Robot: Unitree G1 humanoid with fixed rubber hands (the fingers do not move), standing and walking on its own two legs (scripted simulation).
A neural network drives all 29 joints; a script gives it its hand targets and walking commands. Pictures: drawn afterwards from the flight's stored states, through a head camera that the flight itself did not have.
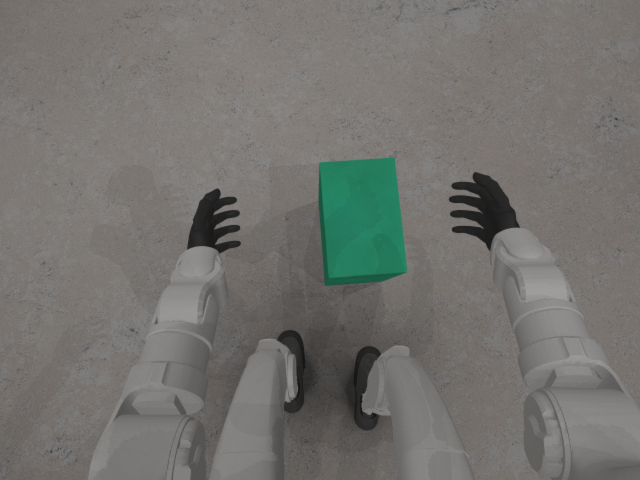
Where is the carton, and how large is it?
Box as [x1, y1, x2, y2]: [318, 157, 406, 285]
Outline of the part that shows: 394,157 320,162 318,200 325,285 381,281 406,271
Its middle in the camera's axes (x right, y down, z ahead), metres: +0.08 -0.03 +0.94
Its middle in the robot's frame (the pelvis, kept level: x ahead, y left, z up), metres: +0.47 -0.07 -0.55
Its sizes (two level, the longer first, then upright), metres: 0.243 0.159 0.292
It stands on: the floor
